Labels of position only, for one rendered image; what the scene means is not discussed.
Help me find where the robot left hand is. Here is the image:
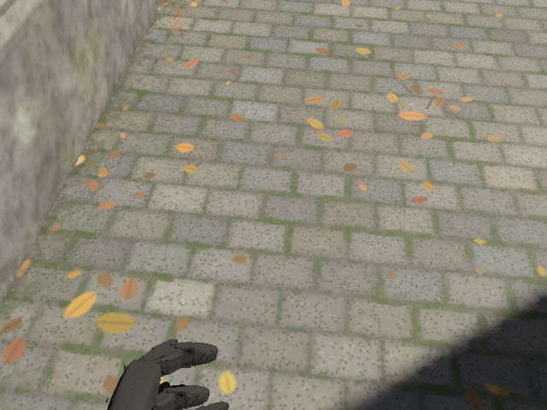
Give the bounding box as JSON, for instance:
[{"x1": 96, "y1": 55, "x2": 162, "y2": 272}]
[{"x1": 106, "y1": 339, "x2": 229, "y2": 410}]

